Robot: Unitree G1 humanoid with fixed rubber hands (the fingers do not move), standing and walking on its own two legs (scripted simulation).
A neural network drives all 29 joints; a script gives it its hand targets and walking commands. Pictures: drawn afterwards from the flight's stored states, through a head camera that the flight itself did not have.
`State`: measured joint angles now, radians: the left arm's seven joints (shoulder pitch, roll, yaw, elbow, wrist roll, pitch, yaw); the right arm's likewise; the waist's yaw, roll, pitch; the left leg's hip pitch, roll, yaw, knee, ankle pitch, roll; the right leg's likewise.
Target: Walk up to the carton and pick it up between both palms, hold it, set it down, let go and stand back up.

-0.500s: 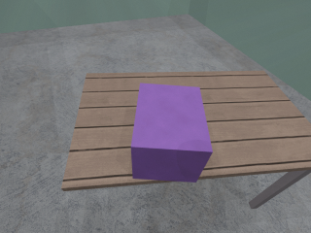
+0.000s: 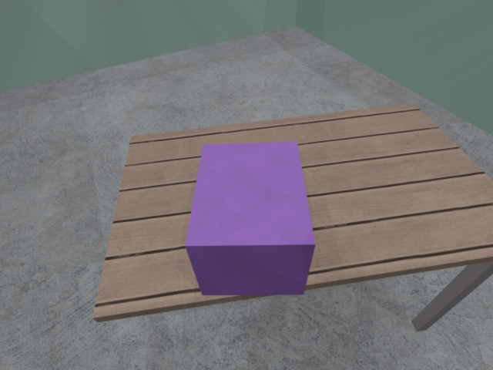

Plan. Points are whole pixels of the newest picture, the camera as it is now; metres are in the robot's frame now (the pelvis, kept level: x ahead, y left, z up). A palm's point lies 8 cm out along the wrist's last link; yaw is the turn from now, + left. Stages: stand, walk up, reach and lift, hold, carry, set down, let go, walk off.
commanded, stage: walk up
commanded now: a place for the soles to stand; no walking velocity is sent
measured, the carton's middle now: (251, 216) +0.45 +0.01 -0.04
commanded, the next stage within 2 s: stand in 0.66 s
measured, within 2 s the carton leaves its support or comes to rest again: neither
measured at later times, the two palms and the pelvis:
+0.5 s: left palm out of the picture +0.04 +0.27 -0.13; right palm out of the picture +0.02 -0.24 -0.13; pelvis +0.00 +0.01 +0.00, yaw -2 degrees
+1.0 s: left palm out of the picture +0.01 +0.28 -0.13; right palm out of the picture -0.03 -0.23 -0.14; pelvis -0.02 +0.02 +0.00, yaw -2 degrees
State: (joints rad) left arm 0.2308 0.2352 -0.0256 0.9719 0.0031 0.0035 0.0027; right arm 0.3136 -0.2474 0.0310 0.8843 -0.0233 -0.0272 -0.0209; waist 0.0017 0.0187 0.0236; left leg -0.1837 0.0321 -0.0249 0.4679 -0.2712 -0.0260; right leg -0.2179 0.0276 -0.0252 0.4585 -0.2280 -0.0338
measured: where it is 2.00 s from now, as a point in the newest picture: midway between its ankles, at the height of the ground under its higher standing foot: outside the picture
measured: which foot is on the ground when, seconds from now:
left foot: down 0.00-1.00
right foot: down 0.00-1.00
